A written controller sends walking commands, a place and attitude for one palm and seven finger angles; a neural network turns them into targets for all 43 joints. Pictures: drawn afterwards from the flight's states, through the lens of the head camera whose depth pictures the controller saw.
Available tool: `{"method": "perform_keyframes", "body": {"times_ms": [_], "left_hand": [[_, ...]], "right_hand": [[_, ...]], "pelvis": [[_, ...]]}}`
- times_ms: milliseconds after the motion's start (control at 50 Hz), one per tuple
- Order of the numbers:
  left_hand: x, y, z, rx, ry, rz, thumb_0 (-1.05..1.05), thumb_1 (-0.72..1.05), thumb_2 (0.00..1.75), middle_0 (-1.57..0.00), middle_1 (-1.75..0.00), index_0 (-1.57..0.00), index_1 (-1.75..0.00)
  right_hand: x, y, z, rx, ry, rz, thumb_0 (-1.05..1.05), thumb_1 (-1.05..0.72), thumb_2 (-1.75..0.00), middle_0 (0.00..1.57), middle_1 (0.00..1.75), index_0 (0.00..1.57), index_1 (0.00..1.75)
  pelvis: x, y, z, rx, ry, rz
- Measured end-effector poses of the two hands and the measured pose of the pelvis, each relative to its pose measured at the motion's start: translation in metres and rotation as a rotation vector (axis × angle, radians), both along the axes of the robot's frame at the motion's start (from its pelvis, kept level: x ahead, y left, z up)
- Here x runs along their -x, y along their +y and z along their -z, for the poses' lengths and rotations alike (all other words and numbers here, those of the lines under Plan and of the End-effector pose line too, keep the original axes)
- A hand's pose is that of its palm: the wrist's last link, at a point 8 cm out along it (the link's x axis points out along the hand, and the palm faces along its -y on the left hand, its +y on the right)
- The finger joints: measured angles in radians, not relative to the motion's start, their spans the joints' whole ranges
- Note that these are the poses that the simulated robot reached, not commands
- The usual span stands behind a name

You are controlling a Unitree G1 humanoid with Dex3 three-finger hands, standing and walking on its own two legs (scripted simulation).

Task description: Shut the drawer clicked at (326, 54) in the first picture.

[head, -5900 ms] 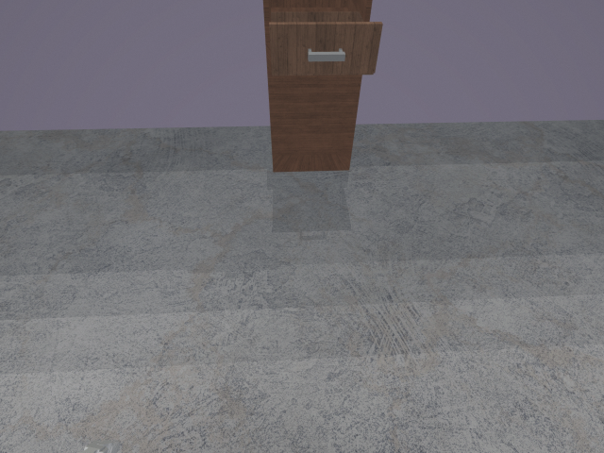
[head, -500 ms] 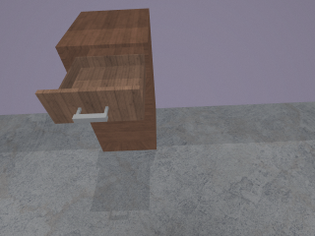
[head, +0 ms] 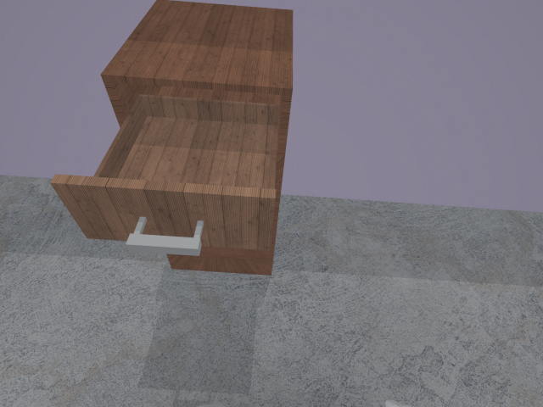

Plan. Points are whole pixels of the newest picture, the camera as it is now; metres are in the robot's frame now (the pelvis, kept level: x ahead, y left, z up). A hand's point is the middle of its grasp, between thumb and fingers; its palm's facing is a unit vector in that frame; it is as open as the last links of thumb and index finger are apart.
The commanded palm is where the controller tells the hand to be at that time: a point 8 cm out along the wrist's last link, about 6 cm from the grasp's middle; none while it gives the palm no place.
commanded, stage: take the last steps up to it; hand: left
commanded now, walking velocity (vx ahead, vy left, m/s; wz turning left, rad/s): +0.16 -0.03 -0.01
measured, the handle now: (167, 234) +0.37 +0.23 -0.01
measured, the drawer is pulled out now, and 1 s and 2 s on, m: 0.30 0.30 0.30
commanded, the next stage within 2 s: come to a stop and stand still in 0.02 s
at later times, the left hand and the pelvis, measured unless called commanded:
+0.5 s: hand (188, 391) +0.16 +0.15 -0.15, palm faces +0.04 -0.97 -0.22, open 7.3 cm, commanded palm none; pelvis +0.06 -0.02 +0.01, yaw +1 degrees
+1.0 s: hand out of the picture +0.00 +0.18 -0.16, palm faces +0.03 -0.98 -0.21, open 7.4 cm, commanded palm none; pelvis +0.03 +0.00 +0.01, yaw -1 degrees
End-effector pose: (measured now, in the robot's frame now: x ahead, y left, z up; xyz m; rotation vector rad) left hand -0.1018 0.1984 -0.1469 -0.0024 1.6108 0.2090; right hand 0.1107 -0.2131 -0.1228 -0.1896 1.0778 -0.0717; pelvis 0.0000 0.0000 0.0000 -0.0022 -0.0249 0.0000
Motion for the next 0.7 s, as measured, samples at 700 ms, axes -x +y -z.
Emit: {"method": "perform_keyframes", "body": {"times_ms": [700], "left_hand": [[-0.191, 0.052, -0.007, -0.111, -0.324, 0.12, 0.0, 0.9, 0.9, -0.2, -0.3, -0.2, -0.3]], "right_hand": [[0.048, -0.009, 0.008, 0.04, 0.217, 0.129, 0.0, -0.91, -0.9, 0.2, 0.3, 0.2, 0.29]], "pelvis": [[-0.035, 0.012, -0.003, -0.01, 0.0, -0.011]]}}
